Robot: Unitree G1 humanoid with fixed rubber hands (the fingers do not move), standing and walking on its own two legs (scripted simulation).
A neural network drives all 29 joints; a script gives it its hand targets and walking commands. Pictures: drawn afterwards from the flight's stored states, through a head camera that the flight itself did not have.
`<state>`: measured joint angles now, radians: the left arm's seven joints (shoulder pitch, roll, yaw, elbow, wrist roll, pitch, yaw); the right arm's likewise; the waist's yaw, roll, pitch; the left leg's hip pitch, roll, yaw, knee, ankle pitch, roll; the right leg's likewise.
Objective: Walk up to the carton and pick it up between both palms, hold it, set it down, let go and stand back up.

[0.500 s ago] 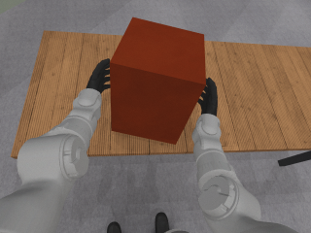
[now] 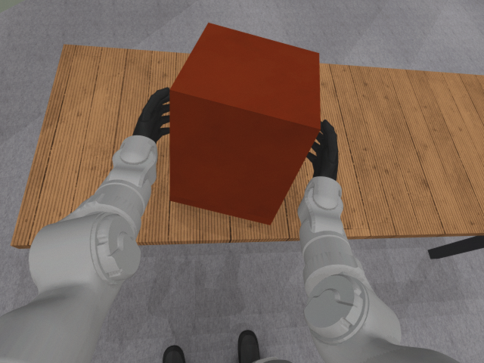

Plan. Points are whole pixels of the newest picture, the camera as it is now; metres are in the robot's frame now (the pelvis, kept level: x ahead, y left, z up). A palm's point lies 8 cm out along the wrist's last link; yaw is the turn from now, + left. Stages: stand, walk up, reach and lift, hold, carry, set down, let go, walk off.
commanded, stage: set down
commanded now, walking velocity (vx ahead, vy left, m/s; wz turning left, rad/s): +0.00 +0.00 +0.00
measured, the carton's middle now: (241, 130) +0.51 -0.09 -0.02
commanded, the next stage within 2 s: none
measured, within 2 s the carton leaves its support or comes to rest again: rests again in 0.60 s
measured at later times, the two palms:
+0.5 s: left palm (151, 138) +0.51 +0.07 -0.02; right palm (317, 179) +0.39 -0.20 -0.01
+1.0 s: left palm (150, 145) +0.50 +0.07 -0.03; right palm (313, 186) +0.39 -0.20 -0.03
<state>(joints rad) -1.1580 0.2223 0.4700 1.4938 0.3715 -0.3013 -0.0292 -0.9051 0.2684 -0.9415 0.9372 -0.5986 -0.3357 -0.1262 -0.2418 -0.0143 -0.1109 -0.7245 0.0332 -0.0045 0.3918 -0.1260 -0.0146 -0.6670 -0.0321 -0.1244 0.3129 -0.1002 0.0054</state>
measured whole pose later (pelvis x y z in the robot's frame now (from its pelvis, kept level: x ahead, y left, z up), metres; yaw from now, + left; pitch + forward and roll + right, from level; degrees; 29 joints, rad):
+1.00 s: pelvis +0.00 +0.00 -0.01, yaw -2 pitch +31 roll -2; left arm -1.16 0.23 0.46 1.50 0.38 -0.37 -0.03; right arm -0.90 0.24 -0.94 1.04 -0.59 -0.41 -0.14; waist -0.23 -0.01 -0.12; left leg -0.85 0.05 0.00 0.47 -0.16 -0.01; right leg -0.78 -0.02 -0.12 0.36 -0.10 0.01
